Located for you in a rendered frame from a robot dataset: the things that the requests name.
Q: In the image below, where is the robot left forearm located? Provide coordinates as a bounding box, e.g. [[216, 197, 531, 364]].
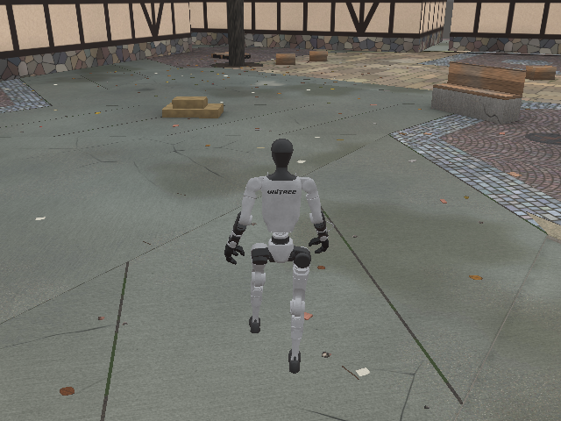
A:
[[227, 211, 246, 248]]

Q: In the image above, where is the right robot hand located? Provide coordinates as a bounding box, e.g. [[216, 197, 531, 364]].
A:
[[309, 237, 329, 253]]

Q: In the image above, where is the left robot hand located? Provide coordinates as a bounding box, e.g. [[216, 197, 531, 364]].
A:
[[224, 244, 245, 265]]

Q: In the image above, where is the robot left upper arm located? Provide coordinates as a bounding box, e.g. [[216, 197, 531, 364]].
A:
[[238, 176, 264, 226]]

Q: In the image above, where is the robot right upper arm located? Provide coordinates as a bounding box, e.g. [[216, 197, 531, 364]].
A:
[[300, 177, 323, 224]]

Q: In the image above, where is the left robot shin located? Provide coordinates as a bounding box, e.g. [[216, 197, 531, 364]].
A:
[[251, 272, 263, 323]]

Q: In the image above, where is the robot right forearm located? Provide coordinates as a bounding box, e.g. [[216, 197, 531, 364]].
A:
[[314, 211, 329, 241]]

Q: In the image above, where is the robot left thigh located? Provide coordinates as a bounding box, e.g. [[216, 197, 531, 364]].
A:
[[251, 243, 269, 287]]

